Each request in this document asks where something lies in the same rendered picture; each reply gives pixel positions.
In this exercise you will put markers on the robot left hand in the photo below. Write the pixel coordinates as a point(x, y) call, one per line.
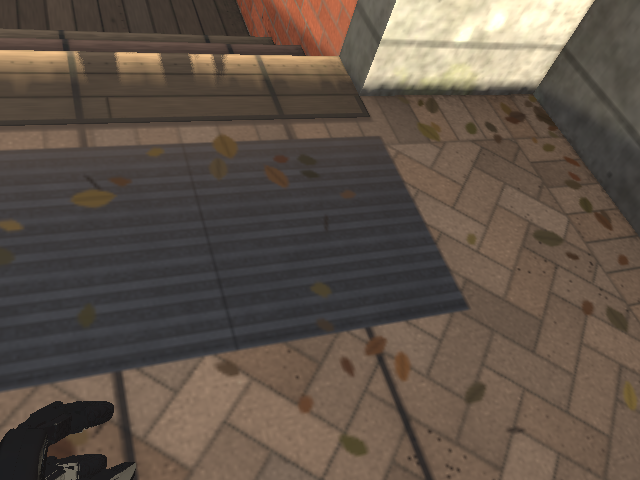
point(23, 451)

